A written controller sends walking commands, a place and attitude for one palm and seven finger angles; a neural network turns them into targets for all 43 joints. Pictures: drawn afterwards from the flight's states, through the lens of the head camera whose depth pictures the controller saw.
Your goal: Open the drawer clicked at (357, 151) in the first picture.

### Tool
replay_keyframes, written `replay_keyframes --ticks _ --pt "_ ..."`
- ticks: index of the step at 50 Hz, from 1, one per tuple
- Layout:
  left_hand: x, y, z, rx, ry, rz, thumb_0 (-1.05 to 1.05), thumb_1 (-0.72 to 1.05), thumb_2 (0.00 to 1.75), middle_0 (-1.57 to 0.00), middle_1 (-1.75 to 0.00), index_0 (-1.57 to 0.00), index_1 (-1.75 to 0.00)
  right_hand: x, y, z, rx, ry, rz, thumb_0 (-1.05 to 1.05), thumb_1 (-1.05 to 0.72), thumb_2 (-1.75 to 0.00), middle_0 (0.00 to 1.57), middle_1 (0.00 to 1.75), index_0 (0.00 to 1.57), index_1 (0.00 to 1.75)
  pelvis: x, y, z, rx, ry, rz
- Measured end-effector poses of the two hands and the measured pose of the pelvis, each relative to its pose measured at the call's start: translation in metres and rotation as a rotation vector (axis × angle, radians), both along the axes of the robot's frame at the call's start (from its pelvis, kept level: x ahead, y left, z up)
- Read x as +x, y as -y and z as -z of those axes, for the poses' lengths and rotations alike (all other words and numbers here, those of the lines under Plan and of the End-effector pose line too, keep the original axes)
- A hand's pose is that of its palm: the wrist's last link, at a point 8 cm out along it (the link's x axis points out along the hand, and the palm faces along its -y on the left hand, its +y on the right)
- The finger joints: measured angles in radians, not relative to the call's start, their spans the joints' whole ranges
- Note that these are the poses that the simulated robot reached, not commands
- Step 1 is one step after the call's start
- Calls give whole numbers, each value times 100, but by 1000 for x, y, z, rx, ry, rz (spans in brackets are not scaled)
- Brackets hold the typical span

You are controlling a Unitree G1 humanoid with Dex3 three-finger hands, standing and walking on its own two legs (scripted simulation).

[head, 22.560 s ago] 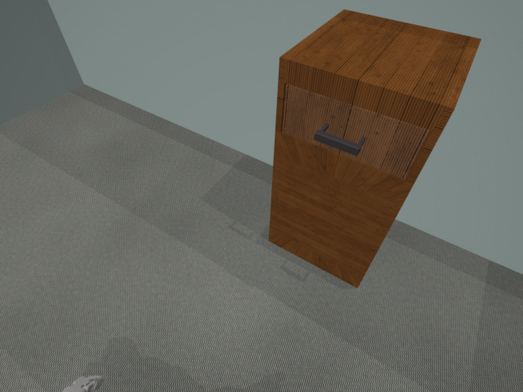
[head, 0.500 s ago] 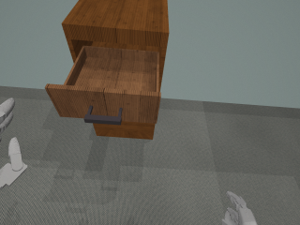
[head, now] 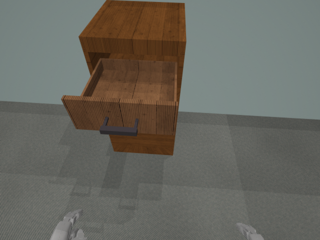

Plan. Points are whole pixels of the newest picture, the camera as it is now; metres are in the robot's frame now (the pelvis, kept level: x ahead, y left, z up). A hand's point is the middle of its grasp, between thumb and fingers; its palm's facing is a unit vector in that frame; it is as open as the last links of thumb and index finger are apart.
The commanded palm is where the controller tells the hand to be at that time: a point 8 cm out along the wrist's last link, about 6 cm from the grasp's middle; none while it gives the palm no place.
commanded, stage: let the arm hang, fingers relaxed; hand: left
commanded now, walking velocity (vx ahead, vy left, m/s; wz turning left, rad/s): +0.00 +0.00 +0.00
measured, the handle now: (120, 125) +0.48 +0.16 -0.04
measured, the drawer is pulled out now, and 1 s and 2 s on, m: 0.30 0.30 0.30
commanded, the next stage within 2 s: look to check the result in 0.90 s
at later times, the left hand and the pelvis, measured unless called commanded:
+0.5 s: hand out of the picture -0.06 +0.18 -0.16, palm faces +0.01 -0.98 -0.21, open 7.4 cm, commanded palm none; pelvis +0.00 +0.00 +0.01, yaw -1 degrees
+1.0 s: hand out of the picture -0.01 +0.15 -0.17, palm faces +0.02 -0.99 -0.16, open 7.4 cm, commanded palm none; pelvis +0.01 -0.01 +0.01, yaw -1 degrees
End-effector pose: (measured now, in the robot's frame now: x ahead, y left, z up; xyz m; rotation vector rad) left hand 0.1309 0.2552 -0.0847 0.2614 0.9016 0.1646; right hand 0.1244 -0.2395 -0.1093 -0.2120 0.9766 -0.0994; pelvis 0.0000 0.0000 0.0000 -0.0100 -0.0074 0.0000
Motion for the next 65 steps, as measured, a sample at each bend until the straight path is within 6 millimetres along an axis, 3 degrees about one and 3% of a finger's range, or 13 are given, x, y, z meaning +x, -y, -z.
replay_keyframes --ticks 3,6,12,18,22,27,37,53,65 --pt "-53 34 45 -120 -257 3 1 91 90 -19 -30 -19 -30 -35 4 2 -23 -115 44 1 -91 -90 20 30 20 30 1 1 -3 1 15 9" --pt "-97 33 59 -136 -390 -71 0 98 90 -20 -30 -20 -30 -74 4 4 -42 -255 71 0 -91 -90 20 30 20 30 1 3 -7 -5 19 6" --pt "-169 21 54 -121 -598 -128 0 97 90 -20 -30 -20 -30 -138 -5 11 -26 -471 122 1 -91 -90 20 30 20 30 3 0 -11 -7 19 4" --pt "-202 17 42 -89 -699 -157 0 93 90 -20 -30 -20 -30 -169 -25 19 34 -547 158 0 -91 -90 20 30 20 30 5 -3 -12 0 24 10" --pt "-200 21 40 -85 -695 -158 0 92 90 -20 -30 -20 -30 -174 -39 25 77 -552 166 0 -91 -90 20 30 20 30 5 -4 -12 4 27 13" --pt "-181 32 45 -103 -637 -142 0 91 90 -19 -30 -20 -30 -168 -51 30 115 -527 170 0 -91 -90 20 30 20 30 5 -3 -11 7 29 17" --pt "-135 58 54 -153 -515 -94 1 91 90 -20 -30 -20 -30 -150 -49 30 118 -463 180 0 -91 -90 20 30 20 30 7 2 -11 9 33 22" --pt "-142 55 52 -142 -563 -130 0 91 90 -20 -30 -20 -30 -151 -30 26 77 -503 184 0 -91 -90 20 30 20 30 15 9 -12 7 28 12" --pt "-141 60 50 -145 -576 -143 0 90 90 -20 -30 -20 -30 -134 -30 28 84 -491 167 0 -91 -90 20 30 20 30 21 12 -12 7 27 6"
